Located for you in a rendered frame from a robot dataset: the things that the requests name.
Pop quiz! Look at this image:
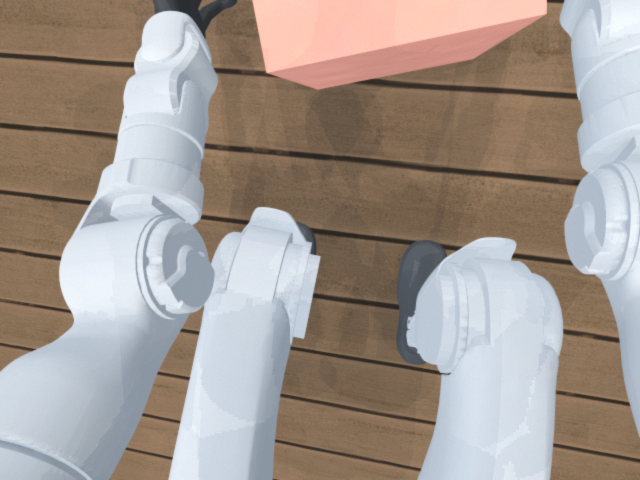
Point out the robot left upper arm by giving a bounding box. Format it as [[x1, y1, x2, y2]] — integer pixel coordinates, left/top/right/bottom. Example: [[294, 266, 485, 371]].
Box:
[[0, 214, 215, 480]]

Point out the robot left hand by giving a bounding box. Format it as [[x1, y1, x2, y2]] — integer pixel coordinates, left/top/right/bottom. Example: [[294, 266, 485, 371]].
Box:
[[153, 0, 237, 38]]

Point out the robot right shin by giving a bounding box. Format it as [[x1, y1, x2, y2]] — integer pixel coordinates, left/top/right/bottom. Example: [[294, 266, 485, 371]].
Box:
[[407, 237, 563, 363]]

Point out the robot left forearm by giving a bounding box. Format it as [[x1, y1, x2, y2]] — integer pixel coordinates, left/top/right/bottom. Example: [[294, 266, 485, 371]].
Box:
[[59, 11, 218, 286]]

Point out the carton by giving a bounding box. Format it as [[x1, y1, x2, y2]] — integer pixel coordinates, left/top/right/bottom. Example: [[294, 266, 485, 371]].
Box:
[[252, 0, 547, 90]]

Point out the robot right upper arm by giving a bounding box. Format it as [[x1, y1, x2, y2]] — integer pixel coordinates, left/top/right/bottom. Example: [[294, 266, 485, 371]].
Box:
[[564, 160, 640, 437]]

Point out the robot shin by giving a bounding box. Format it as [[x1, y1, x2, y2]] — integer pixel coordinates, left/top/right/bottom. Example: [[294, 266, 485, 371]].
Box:
[[204, 207, 306, 307], [407, 237, 563, 363]]

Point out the robot right forearm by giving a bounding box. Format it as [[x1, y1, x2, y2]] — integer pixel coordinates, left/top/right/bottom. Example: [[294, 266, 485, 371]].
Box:
[[560, 0, 640, 172]]

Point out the robot left shin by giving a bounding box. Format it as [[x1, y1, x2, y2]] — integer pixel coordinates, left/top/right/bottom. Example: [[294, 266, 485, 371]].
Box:
[[204, 207, 306, 307]]

